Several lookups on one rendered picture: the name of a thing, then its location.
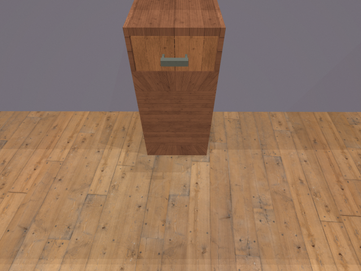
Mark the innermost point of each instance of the drawer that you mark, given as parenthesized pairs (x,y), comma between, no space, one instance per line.
(148,50)

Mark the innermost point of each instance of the handle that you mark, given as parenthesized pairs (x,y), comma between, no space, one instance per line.
(174,62)

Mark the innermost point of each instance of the cabinet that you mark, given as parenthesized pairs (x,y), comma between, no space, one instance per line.
(175,107)

